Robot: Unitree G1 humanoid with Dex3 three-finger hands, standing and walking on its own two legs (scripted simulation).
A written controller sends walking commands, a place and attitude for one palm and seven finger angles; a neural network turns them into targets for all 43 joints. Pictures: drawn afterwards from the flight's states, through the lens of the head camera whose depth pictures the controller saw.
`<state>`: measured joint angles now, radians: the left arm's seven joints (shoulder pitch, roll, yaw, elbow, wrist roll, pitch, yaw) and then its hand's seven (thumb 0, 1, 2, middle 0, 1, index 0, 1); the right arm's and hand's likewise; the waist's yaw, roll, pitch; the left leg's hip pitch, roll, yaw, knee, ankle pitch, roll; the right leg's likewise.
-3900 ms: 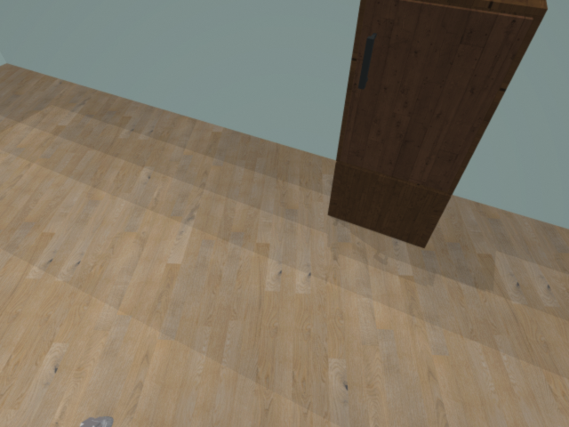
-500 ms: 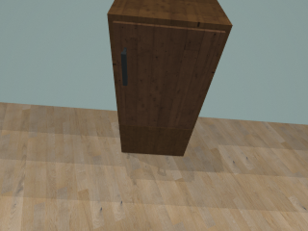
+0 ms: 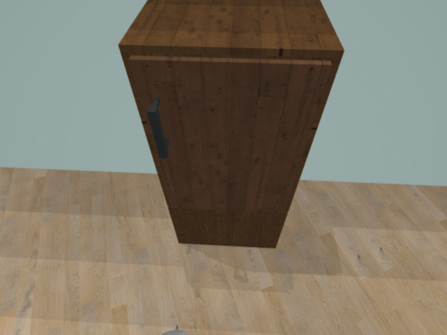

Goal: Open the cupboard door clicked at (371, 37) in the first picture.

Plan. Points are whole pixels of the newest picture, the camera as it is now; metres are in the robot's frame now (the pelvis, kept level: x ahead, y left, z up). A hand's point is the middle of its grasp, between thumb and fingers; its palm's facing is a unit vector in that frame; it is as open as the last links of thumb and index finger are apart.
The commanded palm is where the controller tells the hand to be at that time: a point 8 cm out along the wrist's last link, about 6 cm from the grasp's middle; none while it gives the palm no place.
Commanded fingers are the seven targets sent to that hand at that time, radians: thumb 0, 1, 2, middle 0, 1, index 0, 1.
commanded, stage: come to a stop and stand still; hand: left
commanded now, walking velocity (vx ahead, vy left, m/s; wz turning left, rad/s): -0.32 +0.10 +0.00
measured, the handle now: (160, 129) +0.57 +0.19 +0.02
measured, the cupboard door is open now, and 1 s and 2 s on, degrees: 0 0 0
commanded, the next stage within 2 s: look again from close up in 1.66 s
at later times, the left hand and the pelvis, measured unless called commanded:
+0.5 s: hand out of the picture +0.04 +0.18 -0.17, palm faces +0.04 -0.96 -0.28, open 7.4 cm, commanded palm none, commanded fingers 0.00 0.90 0.90 -0.20 -0.30 -0.20 -0.30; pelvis +0.00 -0.02 -0.02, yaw +0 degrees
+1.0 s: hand out of the picture -0.01 +0.16 -0.17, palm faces +0.05 -0.98 -0.20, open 7.4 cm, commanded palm none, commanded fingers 0.00 0.90 0.90 -0.20 -0.30 -0.20 -0.30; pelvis -0.03 -0.02 +0.00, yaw +2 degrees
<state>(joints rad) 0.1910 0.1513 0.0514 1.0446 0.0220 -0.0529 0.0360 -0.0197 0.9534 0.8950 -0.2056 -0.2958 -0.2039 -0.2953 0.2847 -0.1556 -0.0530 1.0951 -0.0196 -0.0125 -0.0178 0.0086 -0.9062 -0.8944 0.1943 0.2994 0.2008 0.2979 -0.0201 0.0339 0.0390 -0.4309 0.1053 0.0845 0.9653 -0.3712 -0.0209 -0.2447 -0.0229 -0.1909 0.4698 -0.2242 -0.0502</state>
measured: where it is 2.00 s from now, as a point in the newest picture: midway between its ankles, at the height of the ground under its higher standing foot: outside the picture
